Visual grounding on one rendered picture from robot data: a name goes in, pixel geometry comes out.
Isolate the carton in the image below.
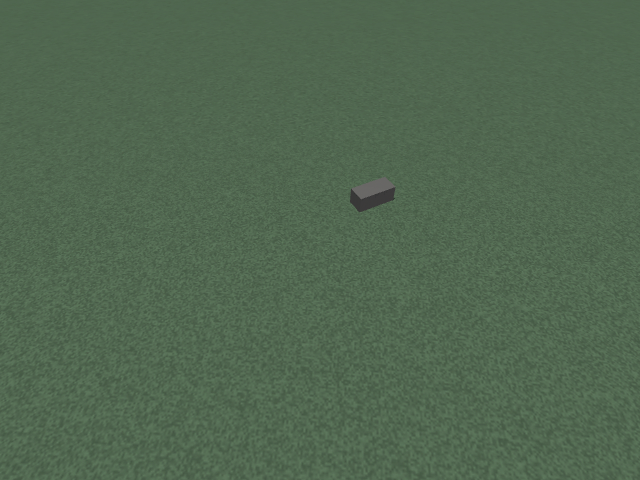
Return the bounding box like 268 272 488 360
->
350 177 396 213

